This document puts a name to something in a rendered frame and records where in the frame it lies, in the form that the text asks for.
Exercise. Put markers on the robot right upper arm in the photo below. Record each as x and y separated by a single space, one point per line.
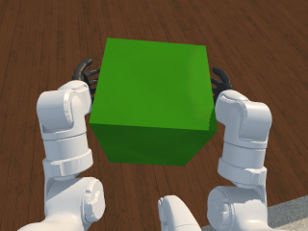
232 208

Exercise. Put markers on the carton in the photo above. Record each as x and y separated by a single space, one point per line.
153 103

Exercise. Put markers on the robot left forearm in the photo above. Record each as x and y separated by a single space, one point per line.
61 116

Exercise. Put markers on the robot right forearm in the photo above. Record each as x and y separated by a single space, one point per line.
247 127

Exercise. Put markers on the robot right thigh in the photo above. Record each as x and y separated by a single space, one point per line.
177 215

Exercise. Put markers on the robot left upper arm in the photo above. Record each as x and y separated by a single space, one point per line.
71 205

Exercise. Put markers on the robot right hand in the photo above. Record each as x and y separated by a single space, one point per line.
223 84

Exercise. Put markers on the robot left hand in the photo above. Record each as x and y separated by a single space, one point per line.
80 75

